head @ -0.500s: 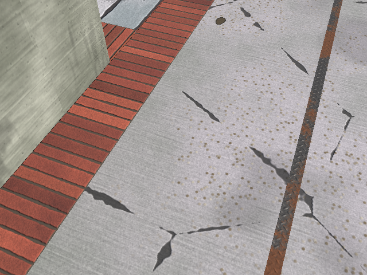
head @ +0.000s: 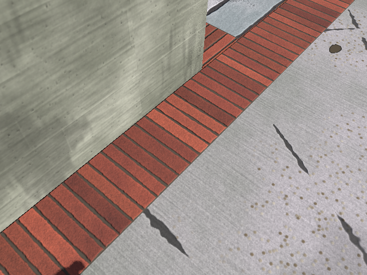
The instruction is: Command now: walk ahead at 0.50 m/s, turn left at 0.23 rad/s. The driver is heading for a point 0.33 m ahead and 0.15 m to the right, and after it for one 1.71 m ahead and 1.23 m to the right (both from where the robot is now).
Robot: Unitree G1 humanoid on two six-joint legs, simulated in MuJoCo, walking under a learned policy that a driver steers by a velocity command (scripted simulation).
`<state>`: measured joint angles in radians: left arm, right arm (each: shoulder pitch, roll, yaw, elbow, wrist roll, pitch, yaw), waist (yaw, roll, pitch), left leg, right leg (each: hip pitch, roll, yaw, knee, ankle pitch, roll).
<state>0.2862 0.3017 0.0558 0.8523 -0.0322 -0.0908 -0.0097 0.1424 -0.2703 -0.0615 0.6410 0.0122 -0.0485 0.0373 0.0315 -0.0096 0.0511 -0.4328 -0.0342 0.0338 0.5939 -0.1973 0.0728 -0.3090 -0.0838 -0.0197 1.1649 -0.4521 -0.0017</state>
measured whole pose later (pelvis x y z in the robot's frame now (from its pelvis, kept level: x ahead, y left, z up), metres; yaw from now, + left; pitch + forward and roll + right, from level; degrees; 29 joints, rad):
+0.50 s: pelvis +0.28 -0.05 -0.01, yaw -11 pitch +3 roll +1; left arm 0.11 0.28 0.05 0.69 -0.02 -0.07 -0.07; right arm 0.32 -0.29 -0.06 0.84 -0.01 -0.04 -0.03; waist -0.03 -0.02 0.03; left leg -0.02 0.03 0.15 0.72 -0.52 -0.01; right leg -0.55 0.03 -0.05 0.62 -0.12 -0.10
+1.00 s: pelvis +0.58 -0.09 +0.00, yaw -29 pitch +3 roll +1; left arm 0.36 0.31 0.07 0.70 -0.03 -0.03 0.01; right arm 0.09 -0.28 -0.04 0.69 -0.01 -0.13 0.01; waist 0.05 -0.04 0.00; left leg -0.45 -0.03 -0.02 0.55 -0.14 0.01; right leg -0.26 0.09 0.19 0.92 -0.51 -0.03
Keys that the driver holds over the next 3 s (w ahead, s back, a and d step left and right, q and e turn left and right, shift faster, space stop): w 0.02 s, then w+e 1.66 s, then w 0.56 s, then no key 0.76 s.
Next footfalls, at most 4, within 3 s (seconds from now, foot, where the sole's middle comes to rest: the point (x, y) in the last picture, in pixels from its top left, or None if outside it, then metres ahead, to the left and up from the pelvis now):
0.48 right None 0.42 -0.16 -0.76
0.94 left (204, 197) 0.74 -0.04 -0.76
1.46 right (297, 185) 0.82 -0.43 -0.76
1.96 left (306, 121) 1.16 -0.52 -0.76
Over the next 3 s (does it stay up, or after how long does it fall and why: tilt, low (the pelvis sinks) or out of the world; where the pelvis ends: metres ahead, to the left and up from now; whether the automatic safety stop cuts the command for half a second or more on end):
stays up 1.16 -0.75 0.01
